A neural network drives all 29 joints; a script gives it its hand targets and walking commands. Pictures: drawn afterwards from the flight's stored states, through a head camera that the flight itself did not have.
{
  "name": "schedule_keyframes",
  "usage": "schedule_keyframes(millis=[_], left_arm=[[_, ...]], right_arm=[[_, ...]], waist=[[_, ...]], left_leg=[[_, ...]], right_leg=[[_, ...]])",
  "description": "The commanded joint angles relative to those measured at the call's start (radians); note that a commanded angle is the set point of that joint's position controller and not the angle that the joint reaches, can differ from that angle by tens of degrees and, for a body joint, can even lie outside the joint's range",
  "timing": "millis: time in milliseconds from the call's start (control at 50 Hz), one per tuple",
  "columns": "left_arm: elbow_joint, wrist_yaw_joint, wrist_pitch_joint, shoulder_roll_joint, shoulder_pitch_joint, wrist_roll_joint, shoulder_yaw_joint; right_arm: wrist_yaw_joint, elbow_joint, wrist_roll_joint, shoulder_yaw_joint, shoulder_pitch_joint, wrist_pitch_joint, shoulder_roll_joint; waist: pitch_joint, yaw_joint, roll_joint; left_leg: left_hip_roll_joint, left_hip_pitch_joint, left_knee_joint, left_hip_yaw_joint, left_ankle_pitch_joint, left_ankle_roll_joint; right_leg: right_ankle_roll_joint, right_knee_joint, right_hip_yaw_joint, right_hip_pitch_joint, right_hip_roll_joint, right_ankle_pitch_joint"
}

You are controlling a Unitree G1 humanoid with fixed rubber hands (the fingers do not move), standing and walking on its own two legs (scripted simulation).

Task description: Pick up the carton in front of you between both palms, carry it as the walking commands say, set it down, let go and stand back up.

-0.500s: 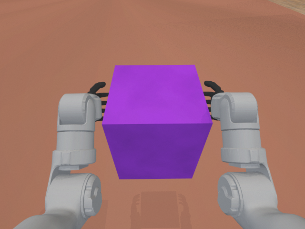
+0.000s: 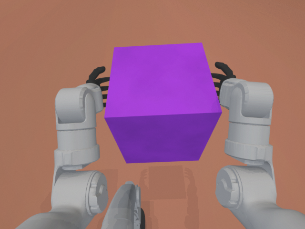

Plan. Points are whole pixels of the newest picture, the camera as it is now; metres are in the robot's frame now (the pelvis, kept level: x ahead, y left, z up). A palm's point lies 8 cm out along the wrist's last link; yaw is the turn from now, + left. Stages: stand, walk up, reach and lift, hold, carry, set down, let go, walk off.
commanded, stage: carry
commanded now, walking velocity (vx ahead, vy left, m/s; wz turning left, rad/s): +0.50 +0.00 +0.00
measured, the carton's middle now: (160, 109) +0.40 +0.02 +0.09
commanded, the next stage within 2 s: none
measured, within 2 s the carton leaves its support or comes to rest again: neither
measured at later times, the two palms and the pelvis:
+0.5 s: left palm out of the picture +0.71 +0.15 +0.26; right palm out of the picture +0.69 -0.15 +0.27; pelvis +0.32 +0.02 +0.08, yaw -1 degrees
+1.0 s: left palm out of the picture +0.95 +0.18 +0.19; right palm out of the picture +0.96 -0.11 +0.19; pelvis +0.62 +0.02 +0.08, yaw +2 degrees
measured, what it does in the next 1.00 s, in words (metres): climbs: left foot 0.08 m higher, then right foot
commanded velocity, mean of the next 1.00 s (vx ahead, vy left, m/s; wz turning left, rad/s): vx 0.50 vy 0.00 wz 0.00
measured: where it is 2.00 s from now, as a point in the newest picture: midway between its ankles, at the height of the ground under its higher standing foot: (162, 90)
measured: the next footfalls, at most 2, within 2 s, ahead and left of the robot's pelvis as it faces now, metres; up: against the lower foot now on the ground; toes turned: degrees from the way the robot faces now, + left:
left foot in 0.08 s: +0.27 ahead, +0.11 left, +0.08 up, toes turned +5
right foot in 0.56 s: +0.53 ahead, -0.08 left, +0.08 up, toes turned -5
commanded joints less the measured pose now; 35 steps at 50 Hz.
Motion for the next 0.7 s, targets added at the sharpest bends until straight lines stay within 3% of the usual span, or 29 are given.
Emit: schedule_keyframes(millis=[0, 20, 40, 60, 80, 100, 120, 140, 180, 200, 240, 300, 340, 400, 460, 500, 520, 540, 560, 580, 600, 640, 660, 680], left_arm=[[-0.068, -0.269, -0.002, -1.042, -0.803, -0.455, -0.595], [-0.052, -0.273, -0.005, -1.041, -0.792, -0.439, -0.591], [-0.055, -0.276, -0.01, -1.039, -0.801, -0.429, -0.591], [-0.074, -0.277, -0.017, -1.044, -0.826, -0.422, -0.593], [-0.077, -0.277, -0.02, -1.069, -0.816, -0.415, -0.595], [-0.085, -0.27, -0.019, -1.032, -0.818, -0.401, -0.588], [-0.116, -0.254, -0.019, -1.027, -0.802, -0.384, -0.586], [-0.129, -0.243, -0.017, -1.001, -0.804, -0.354, -0.556], [-0.147, -0.219, -0.017, -0.959, -0.798, -0.303, -0.534], [-0.154, -0.21, -0.017, -0.936, -0.781, -0.283, -0.526], [-0.154, -0.199, -0.017, -0.907, -0.742, -0.258, -0.524], [-0.098, -0.194, -0.006, -0.875, -0.668, -0.22, -0.528], [-0.048, -0.198, 0.0, -0.87, -0.663, -0.209, -0.529], [0.04, -0.213, 0.01, -0.914, -0.671, -0.227, -0.536], [0.132, -0.233, 0.008, -0.963, -0.685, -0.258, -0.524], [0.169, -0.245, 0.003, -1.001, -0.706, -0.285, -0.513], [0.187, -0.249, -0.001, -1.008, -0.706, -0.294, -0.502], [0.21, -0.253, -0.004, -1.015, -0.694, -0.303, -0.488], [0.226, -0.256, -0.009, -1.012, -0.676, -0.312, -0.468], [0.236, -0.257, -0.02, -1.004, -0.704, -0.307, -0.468], [0.227, -0.259, -0.027, -1.046, -0.695, -0.322, -0.461], [0.142, -0.272, -0.046, -1.111, -0.746, -0.367, -0.493], [0.09, -0.276, -0.058, -1.145, -0.796, -0.397, -0.523], [0.047, -0.278, -0.068, -1.168, -0.825, -0.421, -0.546]], right_arm=[[0.169, 0.019, 0.343, 0.563, -0.62, -0.021, 0.999], [0.175, 0.025, 0.35, 0.574, -0.623, -0.026, 1.01], [0.183, 0.011, 0.367, 0.589, -0.64, -0.033, 1.028], [0.193, -0.018, 0.392, 0.599, -0.669, -0.042, 1.048], [0.199, -0.044, 0.413, 0.611, -0.706, -0.053, 1.047], [0.206, -0.059, 0.443, 0.637, -0.719, -0.056, 1.082], [0.211, -0.114, 0.468, 0.645, -0.727, -0.052, 1.08], [0.217, -0.18, 0.508, 0.673, -0.808, -0.057, 1.107], [0.225, -0.261, 0.555, 0.695, -0.882, -0.056, 1.12], [0.226, -0.284, 0.57, 0.702, -0.889, -0.054, 1.12], [0.228, -0.309, 0.581, 0.708, -0.897, -0.047, 1.104], [0.24, -0.238, 0.555, 0.696, -0.836, -0.025, 1.077], [0.254, -0.152, 0.528, 0.675, -0.79, -0.018, 1.065], [0.277, -0.016, 0.504, 0.638, -0.752, -0.011, 1.08], [0.291, 0.088, 0.476, 0.585, -0.725, -0.021, 1.09], [0.287, 0.11, 0.451, 0.559, -0.714, -0.029, 1.083], [0.283, 0.122, 0.447, 0.547, -0.714, -0.031, 1.085], [0.279, 0.136, 0.441, 0.539, -0.702, -0.034, 1.077], [0.276, 0.147, 0.437, 0.525, -0.688, -0.037, 1.064], [0.272, 0.157, 0.429, 0.515, -0.712, -0.038, 1.099], [0.266, 0.153, 0.417, 0.506, -0.721, -0.042, 1.097], [0.255, 0.133, 0.414, 0.518, -0.711, -0.058, 1.136], [0.247, 0.112, 0.413, 0.525, -0.702, -0.067, 1.151], [0.238, 0.086, 0.413, 0.537, -0.695, -0.076, 1.166]], waist=[[-0.426, -0.045, -0.182], [-0.485, -0.077, -0.214], [-0.572, -0.164, -0.222], [-0.666, -0.247, -0.143], [-0.768, -0.198, 0.196], [-0.838, -0.189, 0.302], [-0.791, -0.169, 0.191], [-0.714, -0.175, 0.104], [-0.62, -0.165, 0.067], [-0.609, -0.167, 0.044], [-0.593, -0.171, 0.013], [-0.586, -0.163, 0.048], [-0.567, -0.168, 0.083], [-0.501, -0.168, 0.127], [-0.417, -0.165, 0.138], [-0.395, -0.135, 0.145], [-0.427, -0.101, 0.127], [-0.486, -0.064, 0.102], [-0.553, -0.037, -0.037], [-0.554, -0.047, -0.278], [-0.529, -0.034, -0.258], [-0.482, -0.039, -0.084], [-0.467, -0.046, -0.06], [-0.476, -0.054, -0.073]], left_leg=[[-0.107, 0.362, -0.357, 0.149, 0.1, 0.023], [-0.171, 0.489, -0.424, 0.183, 0.119, 0.028], [-0.203, 0.699, -0.572, 0.174, 0.214, 0.023], [-0.166, 0.981, -0.712, 0.073, 0.293, 0.021], [0.177, 1.24, -0.842, -0.568, 0.362, 0.179], [0.232, 1.289, -0.904, -0.863, 0.493, 0.284], [0.214, 1.274, -0.813, -0.743, 0.504, 0.256], [0.201, 1.232, -0.797, -0.667, 0.496, 0.218], [0.166, 1.201, -0.816, -0.555, 0.438, 0.169], [0.153, 1.195, -0.819, -0.518, 0.394, 0.163], [0.163, 1.189, -0.853, -0.488, 0.429, 0.171], [0.186, 1.194, -0.863, -0.419, 0.581, 0.185], [0.177, 1.186, -0.879, -0.348, 0.651, 0.177], [0.125, 1.116, -0.892, -0.221, 0.692, 0.13], [0.096, 1.06, -0.902, -0.147, 0.709, 0.086], [0.087, 1.025, -0.839, -0.098, 0.829, 0.046], [0.064, 0.981, -0.733, -0.043, 0.858, 0.014], [0.045, 0.874, -0.601, -0.014, 0.75, -0.024], [0.007, 0.705, -0.387, 0.014, 0.428, -0.059], [-0.145, 0.368, -0.172, -0.021, -0.024, -0.088], [-0.117, 0.248, -0.056, -0.103, -0.105, -0.072], [-0.059, 0.23, -0.082, -0.127, -0.023, -0.059], [-0.031, 0.252, -0.142, -0.127, 0.025, -0.063], [-0.018, 0.289, -0.194, -0.124, 0.06, -0.07]], right_leg=[[-0.139, -0.027, 0.034, 0.111, -0.166, 1.176], [-0.118, 0.099, 0.009, 0.137, -0.168, 1.406], [-0.078, 0.313, -0.028, 0.13, -0.164, 1.46], [-0.038, 0.585, -0.03, -0.018, -0.117, 1.181], [0.013, 0.913, 0.031, -0.357, 0.047, 0.262], [-0.002, 1.226, 0.184, -0.467, 0.151, 0.045], [-0.031, 1.312, 0.26, -0.555, 0.099, 0.049], [-0.04, 1.29, 0.209, -0.627, 0.068, 0.02], [-0.047, 1.205, 0.182, -0.719, 0.023, -0.018], [-0.047, 1.159, 0.167, -0.727, 0.018, -0.036], [-0.035, 0.965, 0.14, -0.715, 0.009, -0.113], [-0.02, 0.744, 0.11, -0.718, -0.011, -0.047], [-0.01, 0.59, 0.078, -0.704, -0.016, 0.07], [0.0, 0.394, 0.014, -0.615, 0.0, 0.203], [-0.008, 0.227, -0.054, -0.51, 0.03, 0.268], [-0.028, 0.113, -0.091, -0.378, 0.054, 0.315], [-0.039, 0.048, -0.122, -0.217, 0.069, 0.34], [-0.065, 0.05, -0.056, -0.009, 0.02, 0.311], [-0.094, 0.069, 0.235, 0.175, -0.191, 0.3], [-0.242, -0.023, 0.66, 0.355, -0.384, 0.334], [-0.27, -0.047, 0.695, 0.36, -0.383, 0.299], [-0.209, -0.042, 0.515, 0.277, -0.324, 0.376], [-0.181, -0.059, 0.449, 0.223, -0.307, 0.385], [-0.159, -0.08, 0.397, 0.194, -0.289, 0.365]])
